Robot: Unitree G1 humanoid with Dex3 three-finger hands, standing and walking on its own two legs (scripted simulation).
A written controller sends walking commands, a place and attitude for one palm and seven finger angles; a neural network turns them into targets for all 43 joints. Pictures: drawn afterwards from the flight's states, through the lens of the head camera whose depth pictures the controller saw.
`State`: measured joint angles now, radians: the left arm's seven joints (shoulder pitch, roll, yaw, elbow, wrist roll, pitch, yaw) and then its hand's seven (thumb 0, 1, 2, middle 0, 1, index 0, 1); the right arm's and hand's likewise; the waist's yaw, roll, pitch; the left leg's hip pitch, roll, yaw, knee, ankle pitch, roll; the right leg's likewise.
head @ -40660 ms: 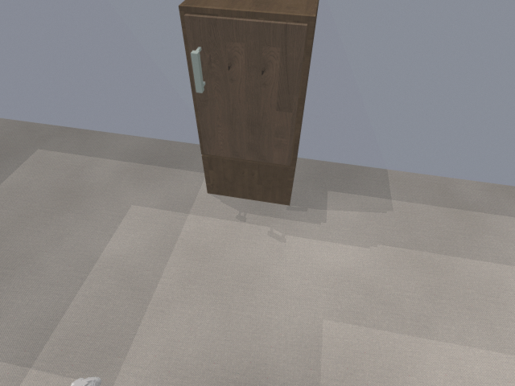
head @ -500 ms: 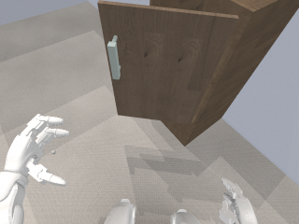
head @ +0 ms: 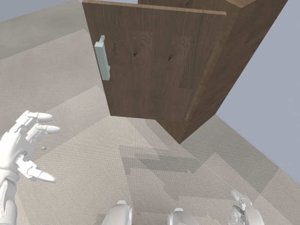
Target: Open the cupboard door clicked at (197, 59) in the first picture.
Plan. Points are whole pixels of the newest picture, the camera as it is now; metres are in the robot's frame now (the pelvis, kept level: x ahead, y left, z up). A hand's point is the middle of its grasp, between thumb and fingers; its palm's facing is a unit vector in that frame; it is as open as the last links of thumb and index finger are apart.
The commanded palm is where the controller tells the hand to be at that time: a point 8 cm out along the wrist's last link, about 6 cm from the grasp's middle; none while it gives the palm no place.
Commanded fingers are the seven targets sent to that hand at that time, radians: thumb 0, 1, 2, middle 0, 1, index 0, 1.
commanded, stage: raise the hand with hooked fingers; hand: left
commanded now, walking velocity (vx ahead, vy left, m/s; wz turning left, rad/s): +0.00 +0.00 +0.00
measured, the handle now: (104, 58) +0.63 +0.19 +0.03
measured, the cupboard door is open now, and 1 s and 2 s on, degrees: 45 45 45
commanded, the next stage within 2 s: move the hooked fingers beside the handle in 0.18 s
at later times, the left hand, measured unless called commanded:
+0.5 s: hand (48, 136) +0.31 +0.27 +0.05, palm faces -0.04 -1.00 -0.04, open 14.0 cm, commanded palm +0.30 +0.32 +0.05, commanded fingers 0.00 -0.50 0.30 -0.30 -1.20 -0.30 -1.20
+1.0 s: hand (62, 104) +0.41 +0.26 +0.05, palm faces -0.04 -1.00 -0.03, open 14.0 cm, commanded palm +0.40 +0.31 +0.05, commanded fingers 0.00 -0.50 0.30 -0.30 -1.20 -0.30 -1.20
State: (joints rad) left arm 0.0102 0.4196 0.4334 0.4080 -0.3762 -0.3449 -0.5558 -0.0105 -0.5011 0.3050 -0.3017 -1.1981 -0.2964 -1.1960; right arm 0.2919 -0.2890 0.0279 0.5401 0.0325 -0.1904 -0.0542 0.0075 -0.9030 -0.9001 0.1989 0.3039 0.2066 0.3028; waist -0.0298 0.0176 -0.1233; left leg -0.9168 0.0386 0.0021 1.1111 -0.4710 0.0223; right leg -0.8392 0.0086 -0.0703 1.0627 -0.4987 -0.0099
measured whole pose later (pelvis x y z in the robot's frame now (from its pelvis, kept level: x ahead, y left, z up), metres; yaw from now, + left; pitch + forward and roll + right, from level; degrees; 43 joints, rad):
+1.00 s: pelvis +0.00 +0.00 -0.01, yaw -1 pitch +20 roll -3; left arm -0.54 0.54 0.47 0.91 -0.24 -0.38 -0.53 -0.01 -0.50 0.30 -0.30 -1.20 -0.30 -1.20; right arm 0.33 -0.29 0.03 0.62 0.03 -0.09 -0.05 0.00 -0.90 -0.90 0.20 0.30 0.21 0.30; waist -0.09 0.01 -0.12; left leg -1.03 0.05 0.01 1.16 -0.48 0.03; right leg -0.96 0.02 -0.06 1.11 -0.50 -0.01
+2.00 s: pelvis +0.00 +0.02 -0.04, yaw -4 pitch +32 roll -8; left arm -1.22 0.92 0.51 1.31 0.01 -0.27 -0.44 -0.01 -0.50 0.31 -0.30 -1.20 -0.30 -1.20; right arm 0.41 -0.28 0.12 0.60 -0.03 0.07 -0.02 0.00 -0.90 -0.90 0.20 0.30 0.21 0.30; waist -0.29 0.05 -0.09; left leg -1.36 0.07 -0.03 1.30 -0.51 0.05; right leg -1.25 0.04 -0.09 1.18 -0.50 0.02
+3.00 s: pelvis +0.00 +0.01 -0.04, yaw -4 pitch +31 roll -7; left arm -1.14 0.84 0.50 1.26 -0.03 -0.29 -0.43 -0.01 -0.50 0.30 -0.30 -1.20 -0.30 -1.20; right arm 0.39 -0.27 0.11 0.61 -0.03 0.09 0.00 0.00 -0.90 -0.90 0.20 0.30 0.21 0.30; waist -0.25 0.04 -0.10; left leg -1.32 0.08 -0.03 1.28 -0.51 0.04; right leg -1.21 0.05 -0.09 1.17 -0.50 0.00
